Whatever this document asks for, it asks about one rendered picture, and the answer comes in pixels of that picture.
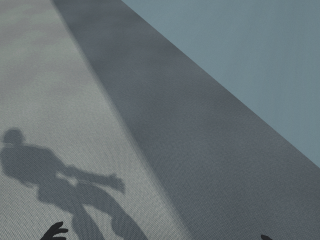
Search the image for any left robot hand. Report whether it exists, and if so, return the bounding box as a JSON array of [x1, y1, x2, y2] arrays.
[[40, 221, 69, 240]]

